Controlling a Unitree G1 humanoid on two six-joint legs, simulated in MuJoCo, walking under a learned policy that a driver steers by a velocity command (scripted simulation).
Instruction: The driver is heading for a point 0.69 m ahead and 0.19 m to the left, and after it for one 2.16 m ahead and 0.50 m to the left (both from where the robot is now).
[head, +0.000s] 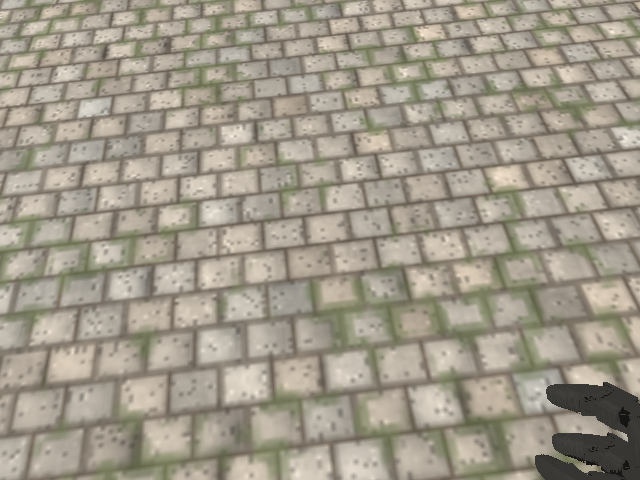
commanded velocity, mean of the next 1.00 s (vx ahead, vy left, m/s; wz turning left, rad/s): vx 0.36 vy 0.00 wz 0.35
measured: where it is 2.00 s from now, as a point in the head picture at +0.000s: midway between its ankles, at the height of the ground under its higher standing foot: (368, 451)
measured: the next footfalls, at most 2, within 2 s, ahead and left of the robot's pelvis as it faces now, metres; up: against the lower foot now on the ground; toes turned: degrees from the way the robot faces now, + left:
left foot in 0.04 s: +0.21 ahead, +0.12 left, +0.00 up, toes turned -4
right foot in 0.48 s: +0.45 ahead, -0.12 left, +0.00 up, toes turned +11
